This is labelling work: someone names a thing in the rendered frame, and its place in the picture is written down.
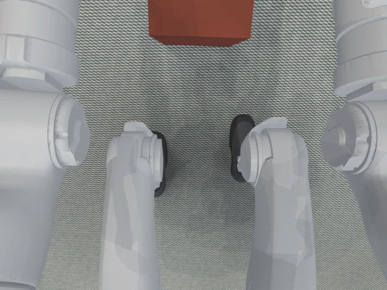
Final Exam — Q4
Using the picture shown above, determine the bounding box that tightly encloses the robot left shin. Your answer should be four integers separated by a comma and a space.
106, 121, 160, 189

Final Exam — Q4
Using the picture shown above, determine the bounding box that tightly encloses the robot right forearm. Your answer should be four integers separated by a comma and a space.
332, 0, 387, 102

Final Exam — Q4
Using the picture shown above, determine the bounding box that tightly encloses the robot left upper arm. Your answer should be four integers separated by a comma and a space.
0, 88, 90, 290

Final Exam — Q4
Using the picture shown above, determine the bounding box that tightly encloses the robot right upper arm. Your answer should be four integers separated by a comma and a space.
320, 100, 387, 282

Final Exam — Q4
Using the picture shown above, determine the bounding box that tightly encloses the robot left forearm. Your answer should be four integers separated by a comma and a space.
0, 0, 80, 92

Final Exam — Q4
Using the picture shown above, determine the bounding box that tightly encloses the robot left thigh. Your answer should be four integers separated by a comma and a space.
98, 131, 163, 290

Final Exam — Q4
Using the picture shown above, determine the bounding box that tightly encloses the carton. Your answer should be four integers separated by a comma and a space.
148, 0, 254, 47

